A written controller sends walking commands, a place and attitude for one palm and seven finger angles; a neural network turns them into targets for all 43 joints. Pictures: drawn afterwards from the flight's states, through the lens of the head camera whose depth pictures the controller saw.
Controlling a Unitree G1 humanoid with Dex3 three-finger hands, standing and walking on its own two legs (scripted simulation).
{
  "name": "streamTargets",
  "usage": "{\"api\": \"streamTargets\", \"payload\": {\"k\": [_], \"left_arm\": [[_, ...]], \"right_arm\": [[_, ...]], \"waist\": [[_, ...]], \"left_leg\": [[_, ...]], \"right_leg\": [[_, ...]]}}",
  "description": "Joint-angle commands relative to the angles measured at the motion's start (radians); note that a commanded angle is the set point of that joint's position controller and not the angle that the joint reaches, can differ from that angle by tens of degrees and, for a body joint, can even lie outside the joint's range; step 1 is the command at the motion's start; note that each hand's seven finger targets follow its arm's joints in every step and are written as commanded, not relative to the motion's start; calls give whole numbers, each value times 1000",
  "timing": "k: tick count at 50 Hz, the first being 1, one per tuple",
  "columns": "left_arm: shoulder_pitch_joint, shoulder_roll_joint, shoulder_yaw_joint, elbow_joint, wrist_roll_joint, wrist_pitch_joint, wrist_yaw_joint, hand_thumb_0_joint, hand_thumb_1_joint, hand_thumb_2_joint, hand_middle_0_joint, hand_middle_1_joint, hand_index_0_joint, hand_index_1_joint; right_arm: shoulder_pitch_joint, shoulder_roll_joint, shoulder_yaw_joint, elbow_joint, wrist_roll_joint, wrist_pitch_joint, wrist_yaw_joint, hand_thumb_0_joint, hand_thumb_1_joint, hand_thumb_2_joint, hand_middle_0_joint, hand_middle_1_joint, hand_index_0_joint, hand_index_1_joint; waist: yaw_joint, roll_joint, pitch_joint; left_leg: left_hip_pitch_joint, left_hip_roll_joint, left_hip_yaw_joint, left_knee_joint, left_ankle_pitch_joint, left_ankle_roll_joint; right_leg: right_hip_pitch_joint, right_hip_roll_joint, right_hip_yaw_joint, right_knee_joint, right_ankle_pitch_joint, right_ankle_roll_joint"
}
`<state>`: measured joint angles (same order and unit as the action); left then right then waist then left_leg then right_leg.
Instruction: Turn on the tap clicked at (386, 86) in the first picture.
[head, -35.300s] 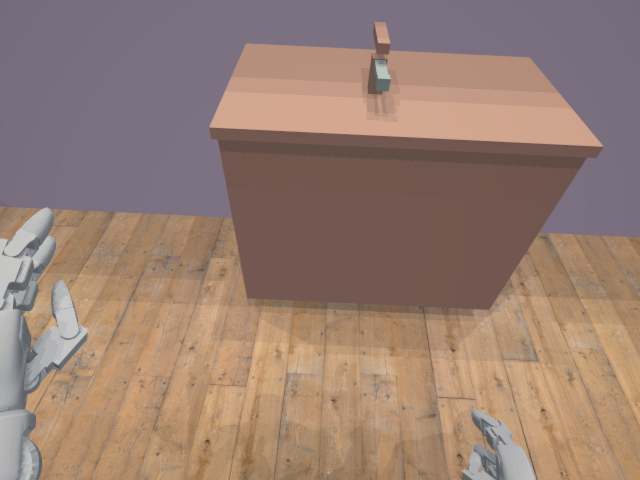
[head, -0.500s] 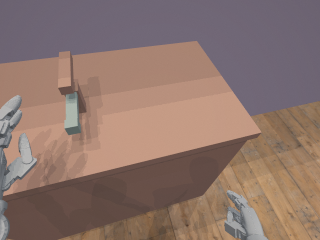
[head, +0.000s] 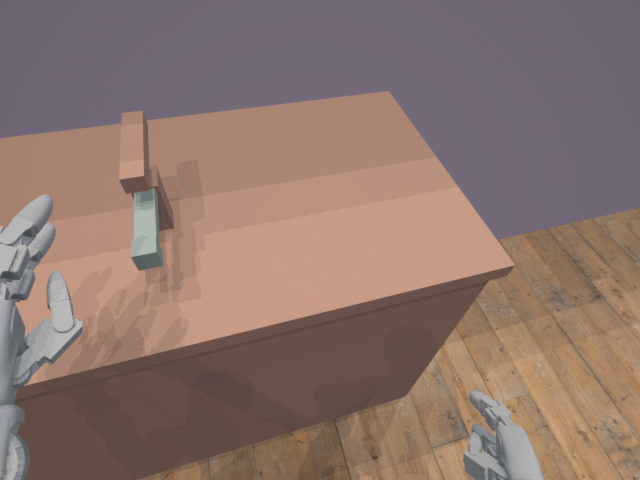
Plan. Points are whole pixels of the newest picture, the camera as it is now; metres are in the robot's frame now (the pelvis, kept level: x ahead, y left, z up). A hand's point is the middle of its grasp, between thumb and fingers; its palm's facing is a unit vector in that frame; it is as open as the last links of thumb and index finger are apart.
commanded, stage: turn the palm inward beside the body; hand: left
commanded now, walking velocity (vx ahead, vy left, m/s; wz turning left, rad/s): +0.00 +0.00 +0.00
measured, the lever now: (147, 253) +0.34 +0.24 +0.09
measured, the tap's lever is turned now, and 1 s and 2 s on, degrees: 0 0 0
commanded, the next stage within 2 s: none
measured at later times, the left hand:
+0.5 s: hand (80, 385) +0.17 +0.22 +0.15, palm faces +0.45 -0.83 -0.33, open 7.4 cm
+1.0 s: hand (111, 355) +0.19 +0.20 +0.15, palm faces +0.50 -0.81 -0.30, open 7.4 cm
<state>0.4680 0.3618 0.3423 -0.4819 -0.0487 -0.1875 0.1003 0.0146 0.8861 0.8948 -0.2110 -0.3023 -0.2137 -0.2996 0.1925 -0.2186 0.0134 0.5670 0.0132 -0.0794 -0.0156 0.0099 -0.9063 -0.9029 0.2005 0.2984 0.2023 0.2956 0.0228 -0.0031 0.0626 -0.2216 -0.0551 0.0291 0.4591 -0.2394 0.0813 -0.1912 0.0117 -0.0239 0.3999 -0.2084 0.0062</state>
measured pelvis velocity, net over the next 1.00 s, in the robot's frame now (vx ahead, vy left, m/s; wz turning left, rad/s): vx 0.01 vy -0.09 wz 0.06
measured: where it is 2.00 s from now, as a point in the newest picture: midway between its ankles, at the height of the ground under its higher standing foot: outside the picture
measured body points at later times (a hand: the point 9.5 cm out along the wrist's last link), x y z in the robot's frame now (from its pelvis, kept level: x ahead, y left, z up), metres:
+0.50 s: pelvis -0.04 -0.06 -0.02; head -0.04 -0.07 +0.43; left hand +0.14 +0.26 +0.16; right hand +0.19 -0.27 -0.09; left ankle +0.00 +0.06 -0.74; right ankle +0.00 -0.13 -0.74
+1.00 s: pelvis +0.01 -0.09 -0.03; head +0.00 -0.12 +0.42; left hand +0.16 +0.24 +0.16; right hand +0.21 -0.31 -0.12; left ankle +0.00 +0.06 -0.74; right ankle +0.00 -0.13 -0.74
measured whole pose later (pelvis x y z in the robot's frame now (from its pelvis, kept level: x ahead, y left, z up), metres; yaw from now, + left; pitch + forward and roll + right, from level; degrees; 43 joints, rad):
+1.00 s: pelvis +0.01 -0.09 -0.03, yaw +4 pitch +2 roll +1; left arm 0.40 0.37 0.44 -0.38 -0.25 0.06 0.03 0.01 0.89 0.89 -0.21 -0.30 -0.21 -0.30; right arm 0.20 -0.26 0.00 0.69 0.06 -0.17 -0.09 0.01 -0.91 -0.90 0.20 0.30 0.20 0.30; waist 0.07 0.05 -0.07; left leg -0.38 0.00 -0.04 0.71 -0.36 -0.03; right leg -0.37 0.06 -0.10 0.72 -0.40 -0.10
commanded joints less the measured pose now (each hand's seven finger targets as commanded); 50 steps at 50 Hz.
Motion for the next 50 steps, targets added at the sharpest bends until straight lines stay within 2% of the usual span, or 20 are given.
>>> {"api": "streamTargets", "payload": {"k": [1, 4, 5, 6, 7, 8, 9, 10, 12, 15, 19, 20, 24, 26, 29, 33, 37, 40, 46, 50], "left_arm": [[-72, 161, 104, -218, -8, -67, 22, 0, 900, 900, -200, -300, -200, -300], [-69, 165, 104, -205, -11, -65, 21, 0, 900, 900, -200, -300, -200, -300], [-978, 940, 322, -570, 23, -201, 44, 0, 900, 900, -200, -300, -200, -300], [-661, 437, 337, 42, 100, 0, -16, 0, 900, 900, -200, -300, -200, -300], [-505, 298, 144, 60, 17, 30, -46, 0, 900, 900, -200, -300, -200, -300], [-409, 329, 233, 51, 4, 71, -65, 0, 900, 900, -200, -300, -200, -300], [-416, 170, 118, 7, -76, 127, -119, 0, 900, 900, -200, -300, -200, -300], [-262, 133, 139, 92, -141, 199, -151, 0, 900, 900, -200, -300, -200, -300], [-233, 187, 132, 18, -168, 283, -199, 0, 900, 900, -200, -300, -200, -300], [-170, 249, 152, -38, -91, 314, -195, 0, 900, 900, -200, -300, -200, -300], [-285, 276, 232, -132, -107, 115, -99, 0, 900, 900, -200, -300, -200, -300], [-365, 331, 279, -200, -119, 54, -66, 0, 900, 900, -200, -300, -200, -300], [-428, 292, 227, -84, -97, -41, 11, 0, 900, 900, -200, -300, -200, -300], [-483, 296, 182, 4, -79, 7, 1, 0, 900, 900, -200, -300, -200, -300], [-522, 298, 87, 83, -100, 148, -64, 0, 900, 900, -200, -300, -200, -300], [-546, 301, 69, 83, -120, 264, -107, 0, 900, 900, -200, -300, -200, -300], [-422, 350, 220, -15, -146, 197, -70, 0, 900, 900, -200, -300, -200, -300], [-294, 348, 292, -51, -176, 140, -38, 0, 900, 900, -200, -300, -200, -300], [-141, 219, 212, -63, -202, 201, -47, 0, 900, 900, -200, -300, -200, -300], [-152, 196, 192, -116, -205, 206, -87, 0, 900, 900, -200, -300, -200, -300]], "right_arm": [[-95, -116, -37, -158, -1, -53, -15, 0, -900, -900, 200, 300, 200, 300], [-91, -115, -42, -161, 4, -57, -16, 0, -900, -900, 200, 300, 200, 300], [135, -176, 150, -287, 70, -28, -97, 0, -900, -900, 200, 300, 200, 300], [-64, -114, -52, -108, -59, -53, -70, 0, -900, -900, 200, 300, 200, 300], [-33, -146, -45, -135, -44, -71, -7, 0, -900, -900, 200, 300, 200, 300], [-24, -207, -79, -92, -32, -59, 8, 0, -900, -900, 200, 300, 200, 300], [-88, -175, -61, -127, -20, -69, 2, 0, -900, -900, 200, 300, 200, 300], [-110, -165, -53, -112, 12, -74, 4, 0, -900, -900, 200, 300, 200, 300], [-139, -194, -47, -113, 18, -72, 7, 0, -900, -900, 200, 300, 200, 300], [-213, -179, -24, -159, 34, -53, 13, 0, -900, -900, 200, 300, 200, 300], [-218, -151, -28, -147, 3, -60, -15, 0, -900, -900, 200, 300, 200, 300], [-226, -142, -23, -137, 7, -69, -23, 0, -900, -900, 200, 300, 200, 300], [-189, -124, -24, -71, -1, -100, -38, 0, -900, -900, 200, 300, 200, 300], [-199, -133, -21, -57, 4, -95, -51, 0, -900, -900, 200, 300, 200, 300], [-233, -143, -17, -58, 19, -86, -87, 0, -900, -900, 200, 300, 200, 300], [-262, -140, -18, -64, 34, -86, -110, 0, -900, -900, 200, 300, 200, 300], [-246, -116, -32, -67, 29, -104, -95, 0, -900, -900, 200, 300, 200, 300], [-234, -106, -38, -57, 35, -119, -79, 0, -900, -900, 200, 300, 200, 300], [-152, -134, -35, -60, 45, -140, -73, 0, -900, -900, 200, 300, 200, 300], [-132, -142, -36, -62, 51, -176, -90, 0, -900, -900, 200, 300, 200, 300]], "waist": [[1, 68, -170], [-3, 65, -156], [-93, 222, -153], [78, 211, -301], [0, 104, -206], [42, 127, -341], [56, 158, -369], [70, 153, -350], [87, 117, -277], [77, 21, -180], [38, -82, -178], [45, -37, -185], [23, 147, -169], [6, 167, -153], [10, 165, -110], [25, 12, -107], [70, -72, -208], [96, -38, -259], [52, -21, -257], [43, -43, -261]], "left_leg": [[25, 148, -127, -107, 160, -69], [21, 144, -122, -104, 126, -64], [-237, 115, -163, -98, -17, -40], [105, 99, -107, -67, 305, -117], [110, 93, -130, -62, 593, -176], [252, 130, -124, -6, 697, -175], [297, 107, -114, 12, 724, -163], [303, 111, -107, -1, 688, -162], [191, 88, -87, 7, 522, -135], [41, 62, -59, -3, 234, -85], [-40, 52, -84, 26, -63, -56], [-39, 47, -81, 28, -133, -55], [-84, 26, -70, 90, -270, -55], [-123, 16, -56, 124, -255, -52], [-178, 21, -41, 200, -201, -67], [-238, 55, -83, 263, -159, -94], [-265, 76, -108, 262, -119, -103], [-260, 83, -102, 253, -91, -101], [-226, 76, -69, 241, 78, -76], [-154, 65, -53, 221, 174, -54]], "right_leg": [[89, -71, 35, -26, 172, -26], [84, -81, 55, -45, 163, -29], [162, 25, 38, 96, -102, 46], [21, 32, -20, 120, 39, -60], [-58, 40, -81, 93, 81, -58], [-125, 52, -59, 131, 98, -44], [-136, 30, -48, 127, 94, -41], [-138, 34, -47, 140, 63, -41], [-94, 11, -75, 109, 145, -44], [-93, 23, -73, 105, 107, -42], [-191, 31, -52, 120, -108, -21], [-203, 33, -35, 121, -164, -19], [-244, 2, 5, 110, -283, -21], [-240, -25, 42, 77, -326, -23], [-202, -98, 186, -18, -491, -24], [-146, -186, 313, -68, -540, 20], [-77, -189, 297, -9, -433, 42], [-40, -180, 274, 33, -296, 42], [-4, -169, 194, 148, 344, 56], [-17, -122, 109, 176, 511, 52]]}}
